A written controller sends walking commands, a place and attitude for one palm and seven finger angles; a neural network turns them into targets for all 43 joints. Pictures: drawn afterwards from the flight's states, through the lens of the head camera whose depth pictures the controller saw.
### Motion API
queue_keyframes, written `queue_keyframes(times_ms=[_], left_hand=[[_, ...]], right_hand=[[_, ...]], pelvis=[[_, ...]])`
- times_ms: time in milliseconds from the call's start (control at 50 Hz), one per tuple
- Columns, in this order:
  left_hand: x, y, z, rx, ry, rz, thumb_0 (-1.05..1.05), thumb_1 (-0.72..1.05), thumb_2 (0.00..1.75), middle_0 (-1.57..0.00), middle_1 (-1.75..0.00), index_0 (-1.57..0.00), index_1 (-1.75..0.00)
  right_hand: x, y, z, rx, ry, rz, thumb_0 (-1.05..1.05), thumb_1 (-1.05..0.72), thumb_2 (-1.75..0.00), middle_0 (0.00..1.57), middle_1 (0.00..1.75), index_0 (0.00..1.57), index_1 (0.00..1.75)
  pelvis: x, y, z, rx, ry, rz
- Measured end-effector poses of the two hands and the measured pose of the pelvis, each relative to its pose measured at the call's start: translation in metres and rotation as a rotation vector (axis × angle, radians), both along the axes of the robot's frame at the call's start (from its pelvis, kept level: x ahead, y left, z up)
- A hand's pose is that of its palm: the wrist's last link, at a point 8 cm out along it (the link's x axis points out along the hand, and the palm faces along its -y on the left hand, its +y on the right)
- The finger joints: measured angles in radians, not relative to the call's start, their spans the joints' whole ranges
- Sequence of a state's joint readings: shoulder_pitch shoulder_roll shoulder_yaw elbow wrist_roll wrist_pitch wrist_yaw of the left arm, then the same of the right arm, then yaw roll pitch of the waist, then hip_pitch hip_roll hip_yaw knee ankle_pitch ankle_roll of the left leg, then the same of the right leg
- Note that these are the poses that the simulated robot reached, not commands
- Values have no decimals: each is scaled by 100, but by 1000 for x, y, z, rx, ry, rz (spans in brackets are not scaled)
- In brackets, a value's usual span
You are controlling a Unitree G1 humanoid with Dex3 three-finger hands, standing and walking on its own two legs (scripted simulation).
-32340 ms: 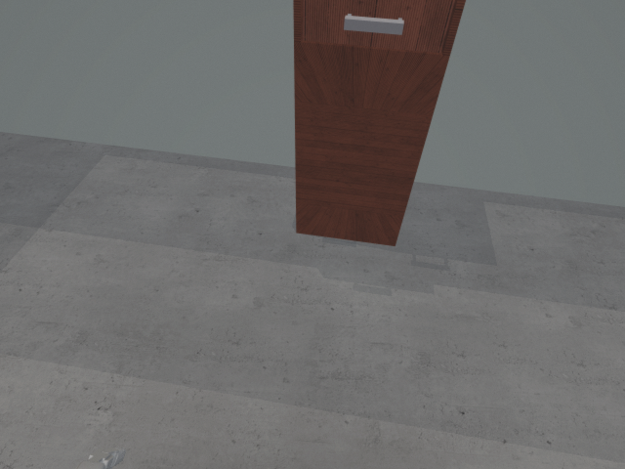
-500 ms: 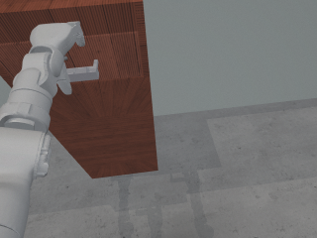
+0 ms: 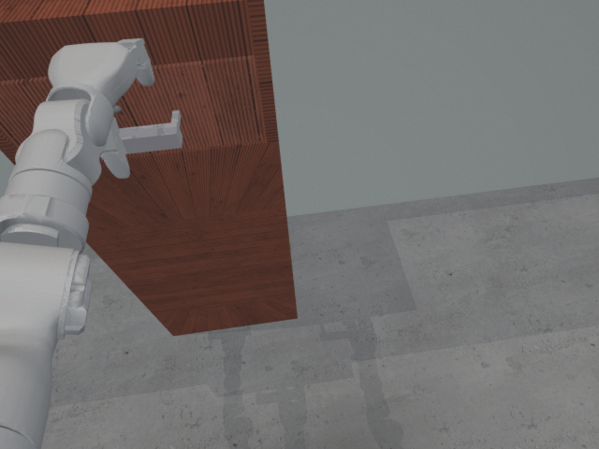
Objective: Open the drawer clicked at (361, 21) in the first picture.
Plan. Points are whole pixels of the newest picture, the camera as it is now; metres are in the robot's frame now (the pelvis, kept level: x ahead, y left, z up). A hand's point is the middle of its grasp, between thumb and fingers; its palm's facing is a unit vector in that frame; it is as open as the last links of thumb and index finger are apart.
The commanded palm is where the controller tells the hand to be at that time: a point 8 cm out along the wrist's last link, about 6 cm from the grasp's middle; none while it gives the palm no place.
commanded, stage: re-aim the fingers above the handle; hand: left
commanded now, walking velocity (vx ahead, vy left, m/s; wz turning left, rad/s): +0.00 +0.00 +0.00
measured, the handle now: (130, 130) +0.55 +0.22 +0.13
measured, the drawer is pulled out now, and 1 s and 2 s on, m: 0.00 0.00 0.00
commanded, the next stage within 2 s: lower the fingers behind the handle in 0.54 s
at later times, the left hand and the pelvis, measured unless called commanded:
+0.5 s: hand (91, 110) +0.51 +0.23 +0.19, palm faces +0.04 +0.01 -1.00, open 13.4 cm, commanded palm +0.49 +0.25 +0.24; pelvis +0.01 +0.00 +0.00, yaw +0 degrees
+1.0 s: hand (91, 126) +0.51 +0.24 +0.17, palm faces +0.05 -0.02 -1.00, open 13.7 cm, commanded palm +0.49 +0.24 +0.21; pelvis +0.04 +0.02 +0.00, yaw +3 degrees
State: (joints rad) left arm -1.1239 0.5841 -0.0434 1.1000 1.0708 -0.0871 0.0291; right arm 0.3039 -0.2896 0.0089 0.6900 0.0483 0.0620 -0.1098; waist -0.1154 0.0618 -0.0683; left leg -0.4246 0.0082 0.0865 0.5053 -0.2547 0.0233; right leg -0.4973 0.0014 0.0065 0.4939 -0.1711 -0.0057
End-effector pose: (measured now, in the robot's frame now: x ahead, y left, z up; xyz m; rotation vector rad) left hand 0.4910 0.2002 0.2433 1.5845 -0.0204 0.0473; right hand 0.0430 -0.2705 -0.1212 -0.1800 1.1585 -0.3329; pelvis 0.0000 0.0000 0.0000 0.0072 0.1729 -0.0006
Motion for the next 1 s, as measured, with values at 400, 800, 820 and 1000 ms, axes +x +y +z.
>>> queue_keyframes(times_ms=[400,800,820,1000], left_hand=[[-1,4,1,-11,-5,28,0,-49,30,-43,-122,-38,-125],[-3,43,-16,-9,88,3,0,-49,30,-34,-122,-33,-121],[-4,44,-16,-16,76,-7,0,-49,30,-35,-123,-32,-121],[-4,43,-22,-30,-8,-1,0,-49,30,-39,-125,-34,-124]], right_hand=[[15,-2,1,9,-21,5,1,-91,-90,21,29,20,30],[51,1,10,-27,25,88,1,-91,-90,21,29,20,30],[54,3,9,-24,25,94,1,-91,-90,21,29,20,30],[77,31,-1,61,17,145,1,-91,-90,21,29,20,30]], pelvis=[[7,-3,1,0,-9,-4],[32,7,2,-17,-3,47],[33,8,1,-18,-1,47],[37,16,-1,-20,14,54]])
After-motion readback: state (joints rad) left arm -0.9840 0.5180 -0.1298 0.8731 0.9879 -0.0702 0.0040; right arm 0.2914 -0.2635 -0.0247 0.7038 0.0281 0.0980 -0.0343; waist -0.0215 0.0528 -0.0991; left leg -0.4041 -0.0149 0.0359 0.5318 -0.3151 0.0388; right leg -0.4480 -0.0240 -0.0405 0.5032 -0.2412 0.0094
